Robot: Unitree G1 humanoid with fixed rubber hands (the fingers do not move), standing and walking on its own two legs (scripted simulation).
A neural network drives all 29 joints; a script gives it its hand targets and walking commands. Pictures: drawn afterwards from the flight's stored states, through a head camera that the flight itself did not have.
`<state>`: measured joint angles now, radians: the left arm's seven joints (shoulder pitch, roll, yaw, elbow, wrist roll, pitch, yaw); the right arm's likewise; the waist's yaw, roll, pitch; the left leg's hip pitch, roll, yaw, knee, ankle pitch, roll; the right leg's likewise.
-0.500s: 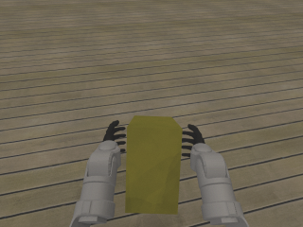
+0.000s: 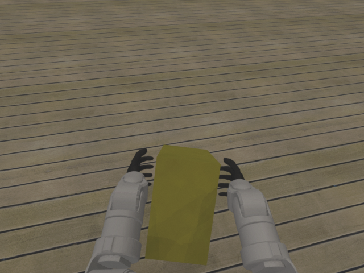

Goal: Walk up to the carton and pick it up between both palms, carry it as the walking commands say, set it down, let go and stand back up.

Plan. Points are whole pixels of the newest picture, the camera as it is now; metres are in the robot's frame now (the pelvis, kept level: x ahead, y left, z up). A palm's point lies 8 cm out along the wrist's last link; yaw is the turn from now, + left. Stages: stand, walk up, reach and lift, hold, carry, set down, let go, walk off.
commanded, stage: carry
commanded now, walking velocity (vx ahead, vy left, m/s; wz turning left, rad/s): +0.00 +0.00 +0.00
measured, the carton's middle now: (181, 194) +0.36 +0.01 -0.11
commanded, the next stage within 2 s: hold in 0.34 s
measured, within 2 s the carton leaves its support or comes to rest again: neither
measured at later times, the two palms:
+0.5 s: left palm (133, 179) +0.30 +0.12 +0.05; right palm (237, 190) +0.29 -0.12 +0.03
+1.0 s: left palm (153, 188) +0.28 +0.07 +0.05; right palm (256, 187) +0.29 -0.15 +0.05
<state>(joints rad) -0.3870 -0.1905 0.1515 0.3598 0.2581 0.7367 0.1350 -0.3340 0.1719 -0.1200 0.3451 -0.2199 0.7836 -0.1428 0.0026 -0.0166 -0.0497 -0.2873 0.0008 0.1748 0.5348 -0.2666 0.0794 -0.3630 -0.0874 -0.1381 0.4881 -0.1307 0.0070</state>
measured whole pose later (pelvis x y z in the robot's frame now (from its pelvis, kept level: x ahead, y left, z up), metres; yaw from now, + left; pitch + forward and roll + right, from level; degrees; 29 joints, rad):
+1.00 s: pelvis -0.02 -0.06 +0.00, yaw +14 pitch -8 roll +0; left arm -0.55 -0.23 0.28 0.76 0.31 0.63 0.24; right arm -0.48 0.23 -0.37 0.56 -0.33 0.80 -0.20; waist -0.13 -0.01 -0.03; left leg -0.19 -0.05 -0.07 0.54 -0.21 0.02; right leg -0.19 0.02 0.04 0.51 -0.17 0.01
